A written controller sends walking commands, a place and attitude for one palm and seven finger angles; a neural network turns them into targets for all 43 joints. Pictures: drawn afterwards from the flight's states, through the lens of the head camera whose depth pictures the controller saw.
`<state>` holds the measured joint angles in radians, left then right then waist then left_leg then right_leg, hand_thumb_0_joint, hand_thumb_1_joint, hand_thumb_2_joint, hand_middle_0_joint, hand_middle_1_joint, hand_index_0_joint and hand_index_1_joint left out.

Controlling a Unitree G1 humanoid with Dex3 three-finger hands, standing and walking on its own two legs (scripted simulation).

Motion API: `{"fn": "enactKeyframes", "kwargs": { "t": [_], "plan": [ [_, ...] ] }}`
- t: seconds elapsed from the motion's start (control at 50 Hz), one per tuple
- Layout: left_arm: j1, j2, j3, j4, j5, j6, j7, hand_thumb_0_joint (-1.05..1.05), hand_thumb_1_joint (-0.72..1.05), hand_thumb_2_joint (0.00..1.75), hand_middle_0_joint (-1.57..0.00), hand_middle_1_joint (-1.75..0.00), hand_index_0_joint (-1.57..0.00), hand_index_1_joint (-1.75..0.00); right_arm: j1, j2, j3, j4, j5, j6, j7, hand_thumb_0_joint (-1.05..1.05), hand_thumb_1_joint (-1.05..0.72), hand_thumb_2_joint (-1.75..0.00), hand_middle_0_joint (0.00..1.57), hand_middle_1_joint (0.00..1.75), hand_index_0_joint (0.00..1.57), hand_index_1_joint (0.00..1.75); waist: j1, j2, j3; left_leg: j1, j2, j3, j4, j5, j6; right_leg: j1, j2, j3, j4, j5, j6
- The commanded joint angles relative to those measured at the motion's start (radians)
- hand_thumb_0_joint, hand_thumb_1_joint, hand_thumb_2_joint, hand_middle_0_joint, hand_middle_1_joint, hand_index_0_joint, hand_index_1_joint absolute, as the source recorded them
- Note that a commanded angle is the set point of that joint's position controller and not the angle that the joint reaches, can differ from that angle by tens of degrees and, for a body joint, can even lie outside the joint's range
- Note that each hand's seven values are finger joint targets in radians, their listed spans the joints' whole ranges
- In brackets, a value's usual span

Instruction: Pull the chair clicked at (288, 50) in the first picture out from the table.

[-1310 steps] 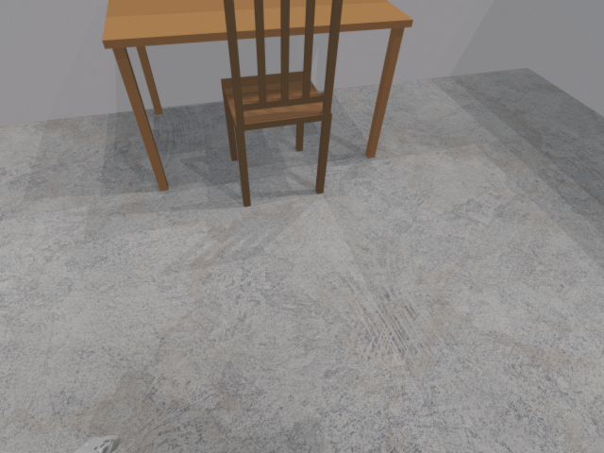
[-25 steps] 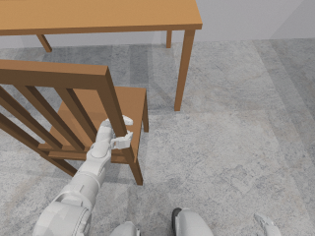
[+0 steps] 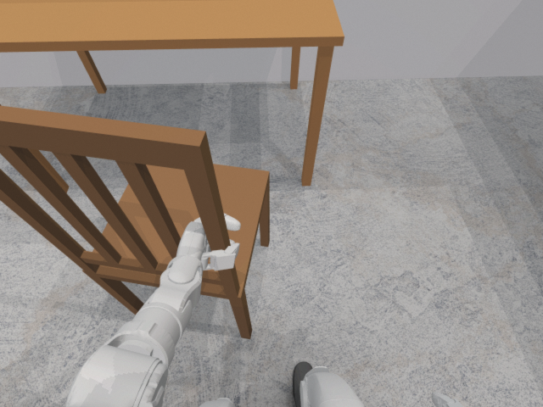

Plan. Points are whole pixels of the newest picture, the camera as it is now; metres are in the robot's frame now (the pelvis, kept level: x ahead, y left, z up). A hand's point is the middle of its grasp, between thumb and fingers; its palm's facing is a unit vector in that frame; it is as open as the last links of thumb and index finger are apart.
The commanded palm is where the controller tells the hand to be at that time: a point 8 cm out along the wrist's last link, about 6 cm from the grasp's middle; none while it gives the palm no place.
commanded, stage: step backward, pulling the chair out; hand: left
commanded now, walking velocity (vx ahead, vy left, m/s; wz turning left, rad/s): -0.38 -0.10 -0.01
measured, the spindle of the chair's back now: (119, 221) +0.42 +0.26 -0.03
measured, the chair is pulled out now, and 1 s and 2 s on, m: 0.42 0.62 0.62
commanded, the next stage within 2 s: stop walking, hand still on the chair in 0.26 s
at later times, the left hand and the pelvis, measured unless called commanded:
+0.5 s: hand (228, 335) +0.23 +0.06 -0.05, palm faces -0.14 -0.98 -0.12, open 6.2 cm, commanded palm +0.22 +0.11 -0.03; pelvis -0.11 -0.01 +0.01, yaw -2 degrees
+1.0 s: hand (231, 398) +0.15 +0.06 -0.05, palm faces -0.19 -0.98 -0.10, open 6.2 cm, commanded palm +0.14 +0.11 -0.03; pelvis -0.08 +0.00 +0.02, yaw -2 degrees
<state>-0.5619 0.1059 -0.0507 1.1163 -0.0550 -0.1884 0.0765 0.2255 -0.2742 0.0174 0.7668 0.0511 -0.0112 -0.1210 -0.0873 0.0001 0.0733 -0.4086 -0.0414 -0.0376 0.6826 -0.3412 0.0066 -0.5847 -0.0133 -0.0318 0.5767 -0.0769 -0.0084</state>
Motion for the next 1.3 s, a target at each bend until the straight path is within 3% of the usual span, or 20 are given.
{"fn": "enactKeyframes", "kwargs": {
  "t": [0.0, 0.06, 0.12, 0.14, 0.18, 0.22, 0.26, 0.34, 0.36, 0.38, 0.42, 0.48, 0.52, 0.54, 0.58, 0.62, 0.66, 0.82, 1.06, 1.28],
  "plan": [
    [-0.393, 0.089, -0.033, -0.27, -0.034, -0.046, 0.025, 0.0, 0.9, 0.9, -0.5, -1.45, -0.5, -1.45, -0.026, -0.112, -0.028, -0.126, -0.009, -0.024, -0.017, 0.0, -0.9, -0.9, 0.2, 0.3, 0.2, 0.3, 0.046, 0.183, -0.391, -0.018, 0.277, -0.22, -0.294, 0.171, 0.107, 0.28, 0.015, 0.052, 0.19, -0.267, 0.027],
    [-0.433, 0.063, -0.036, -0.264, -0.036, -0.052, 0.0, 0.0, 0.9, 0.9, -0.5, -1.45, -0.5, -1.45, 0.02, -0.114, -0.047, -0.088, -0.018, -0.022, -0.014, 0.0, -0.9, -0.9, 0.2, 0.3, 0.2, 0.3, 0.046, 0.184, -0.454, 0.164, 0.268, -0.147, -0.178, 0.495, 0.09, 0.215, 0.025, 0.064, 0.141, -0.202, 0.019],
    [-0.409, 0.103, -0.011, -0.179, -0.012, -0.043, 0.0, 0.0, 0.9, 0.9, -0.5, -1.45, -0.5, -1.45, 0.043, -0.126, -0.057, -0.075, -0.005, -0.018, -0.009, 0.0, -0.9, -0.9, 0.2, 0.3, 0.2, 0.3, 0.025, -0.016, -0.433, 0.078, 0.176, -0.045, -0.055, 0.431, 0.022, 0.297, -0.032, 0.102, -0.008, 0.158, 0.015],
    [-0.425, 0.133, -0.004, -0.174, -0.006, -0.046, 0.003, 0.0, 0.9, 0.9, -0.5, -1.45, -0.5, -1.45, 0.029, -0.118, -0.054, -0.085, 0.001, -0.007, -0.012, 0.0, -0.9, -0.9, 0.2, 0.3, 0.2, 0.3, 0.016, -0.06, -0.422, -0.006, 0.131, -0.006, -0.034, 0.225, -0.007, 0.301, -0.104, 0.163, -0.024, 0.087, -0.008],
    [-0.372, 0.199, 0.037, -0.143, -0.009, -0.053, 0.013, 0.0, 0.9, 0.9, -0.5, -1.45, -0.5, -1.45, 0.008, -0.125, -0.05, -0.112, 0.008, -0.004, -0.012, 0.0, -0.9, -0.9, 0.2, 0.3, 0.2, 0.3, 0.041, -0.082, -0.323, -0.03, 0.053, -0.01, 0.006, -0.185, -0.009, 0.172, -0.177, 0.255, -0.212, -0.399, -0.053],
    [-0.31, 0.229, 0.057, -0.119, -0.004, -0.053, 0.026, 0.0, 0.9, 0.9, -0.5, -1.45, -0.5, -1.45, 0.051, -0.113, -0.055, -0.101, 0.015, -0.006, -0.002, 0.0, -0.9, -0.9, 0.2, 0.3, 0.2, 0.3, 0.052, -0.153, -0.36, 0.051, 0.0, 0.045, 0.158, -0.192, -0.016, 0.146, -0.26, 0.371, -0.37, -0.592, -0.062],
    [-0.311, 0.196, 0.042, -0.132, -0.002, -0.053, 0.017, 0.0, 0.9, 0.9, -0.5, -1.45, -0.5, -1.45, 0.049, -0.107, -0.05, -0.108, 0.017, -0.015, 0.005, 0.0, -0.9, -0.9, 0.2, 0.3, 0.2, 0.3, 0.062, -0.162, -0.43, 0.076, -0.012, 0.043, 0.268, -0.208, -0.017, 0.216, -0.287, 0.359, -0.383, -0.502, -0.082],
    [-0.329, 0.166, 0.025, -0.145, -0.021, -0.051, 0.012, 0.0, 0.9, 0.9, -0.5, -1.45, -0.5, -1.45, 0.063, -0.105, -0.023, -0.102, 0.02, -0.029, 0.012, 0.0, -0.9, -0.9, 0.2, 0.3, 0.2, 0.3, 0.03, -0.132, -0.411, 0.16, -0.003, 0.046, 0.001, -0.193, -0.004, 0.188, -0.197, 0.18, -0.289, -0.403, -0.037],
    [-0.302, 0.165, 0.033, -0.324, -0.016, -0.066, 0.009, 0.0, 0.9, 0.9, -0.5, -1.45, -0.5, -1.45, 0.047, -0.108, -0.024, -0.163, 0.003, -0.026, 0.016, 0.0, -0.9, -0.9, 0.2, 0.3, 0.2, 0.3, 0.042, -0.049, -0.415, 0.129, 0.033, -0.023, -0.158, -0.259, 0.033, 0.231, -0.146, 0.153, -0.233, -0.453, -0.012],
    [-0.269, 0.143, 0.011, -0.34, -0.021, -0.062, 0.005, 0.0, 0.9, 0.9, -0.5, -1.45, -0.5, -1.45, 0.013, -0.124, -0.012, -0.195, -0.002, -0.025, 0.009, 0.0, -0.9, -0.9, 0.2, 0.3, 0.2, 0.3, 0.049, 0.124, -0.356, 0.017, 0.11, -0.14, -0.297, -0.379, 0.086, 0.251, -0.072, 0.102, -0.095, -0.446, 0.02],
    [-0.258, 0.084, -0.027, -0.401, -0.029, -0.036, 0.006, 0.0, 0.9, 0.9, -0.5, -1.45, -0.5, -1.45, -0.039, -0.109, 0.001, -0.232, -0.002, -0.009, 0.0, 0.0, -0.9, -0.9, 0.2, 0.3, 0.2, 0.3, 0.086, 0.254, -0.337, -0.168, 0.28, -0.337, -0.47, -0.505, 0.166, 0.383, 0.023, 0.012, 0.308, -0.242, 0.033],
    [-0.297, 0.06, -0.04, -0.512, -0.03, -0.004, -0.008, 0.0, 0.9, 0.9, -0.5, -1.45, -0.5, -1.45, -0.043, -0.077, -0.012, -0.245, -0.003, 0.001, -0.01, 0.0, -0.9, -0.9, 0.2, 0.3, 0.2, 0.3, 0.085, 0.028, -0.404, -0.045, 0.249, -0.178, -0.333, -0.309, 0.137, 0.424, 0.028, 0.023, 0.228, -0.253, 0.031],
    [-0.132, 0.033, -0.057, -0.372, -0.008, 0.021, -0.003, 0.0, 0.9, 0.9, -0.5, -1.45, -0.5, -1.45, -0.003, -0.091, -0.02, -0.217, -0.012, -0.011, -0.004, 0.0, -0.9, -0.9, 0.2, 0.3, 0.2, 0.3, 0.08, -0.079, -0.282, 0.003, 0.126, -0.041, -0.22, -0.228, 0.061, 0.387, -0.022, 0.1, -0.111, -0.38, 0.008],
    [-0.099, 0.043, -0.057, -0.362, -0.005, 0.027, -0.006, 0.0, 0.9, 0.9, -0.5, -1.45, -0.5, -1.45, -0.004, -0.093, -0.029, -0.201, -0.016, -0.015, -0.001, 0.0, -0.9, -0.9, 0.2, 0.3, 0.2, 0.3, 0.064, -0.098, -0.23, 0.063, 0.082, 0.001, -0.154, -0.164, 0.032, 0.308, -0.083, 0.212, -0.196, -0.448, -0.026],
    [-0.077, 0.047, -0.07, -0.419, 0.011, 0.02, -0.012, 0.0, 0.9, 0.9, -0.5, -1.45, -0.5, -1.45, -0.018, -0.088, -0.028, -0.179, -0.035, -0.03, 0.006, 0.0, -0.9, -0.9, 0.2, 0.3, 0.2, 0.3, 0.051, -0.017, -0.208, 0.158, 0.048, 0.026, -0.123, -0.059, 0.013, 0.227, -0.146, 0.259, -0.246, -0.44, -0.056],
    [-0.018, 0.096, -0.028, -0.412, 0.011, 0.024, -0.003, 0.0, 0.9, 0.9, -0.5, -1.45, -0.5, -1.45, -0.002, -0.074, -0.026, -0.174, -0.022, -0.031, 0.003, 0.0, -0.9, -0.9, 0.2, 0.3, 0.2, 0.3, 0.076, -0.083, -0.273, 0.194, 0.049, 0.031, -0.103, -0.077, 0.016, 0.252, -0.146, 0.287, -0.282, -0.527, -0.03],
    [-0.002, 0.058, -0.06, -0.445, 0.012, 0.013, -0.005, 0.0, 0.9, 0.9, -0.5, -1.45, -0.5, -1.45, -0.019, -0.05, -0.014, -0.186, -0.023, -0.042, 0.0, 0.0, -0.9, -0.9, 0.2, 0.3, 0.2, 0.3, 0.074, -0.12, -0.26, 0.207, 0.043, 0.032, -0.111, -0.054, 0.016, 0.252, -0.153, 0.27, -0.298, -0.539, -0.026],
    [0.165, 0.002, -0.126, -0.501, 0.014, 0.011, 0.005, 0.0, 0.9, 0.9, -0.5, -1.45, -0.5, -1.45, -0.075, -0.05, 0.001, -0.216, -0.028, -0.06, -0.007, 0.0, -0.9, -0.9, 0.2, 0.3, 0.2, 0.3, 0.09, -0.006, -0.177, 0.188, 0.104, -0.038, -0.303, -0.11, 0.042, 0.251, -0.051, 0.14, -0.242, -0.431, 0.0],
    [0.373, -0.02, -0.172, -0.623, 0.022, 0.038, 0.011, 0.0, 0.9, 0.9, -0.5, -1.45, -0.5, -1.45, -0.088, -0.058, -0.001, -0.243, -0.039, -0.062, -0.01, 0.0, -0.9, -0.9, 0.2, 0.3, 0.2, 0.3, 0.092, -0.038, -0.245, 0.248, 0.108, -0.012, -0.298, 0.177, 0.024, 0.349, -0.046, 0.089, -0.187, -0.079, -0.005],
    [0.469, -0.024, -0.203, -0.701, 0.025, 0.048, 0.005, 0.0, 0.9, 0.9, -0.5, -1.45, -0.5, -1.45, -0.104, -0.059, -0.002, -0.252, -0.04, -0.044, -0.01, 0.0, -0.9, -0.9, 0.2, 0.3, 0.2, 0.3, 0.083, -0.054, -0.262, 0.288, 0.106, -0.004, -0.277, 0.319, 0.011, 0.367, -0.056, 0.076, -0.179, 0.065, -0.014]
  ]
}}
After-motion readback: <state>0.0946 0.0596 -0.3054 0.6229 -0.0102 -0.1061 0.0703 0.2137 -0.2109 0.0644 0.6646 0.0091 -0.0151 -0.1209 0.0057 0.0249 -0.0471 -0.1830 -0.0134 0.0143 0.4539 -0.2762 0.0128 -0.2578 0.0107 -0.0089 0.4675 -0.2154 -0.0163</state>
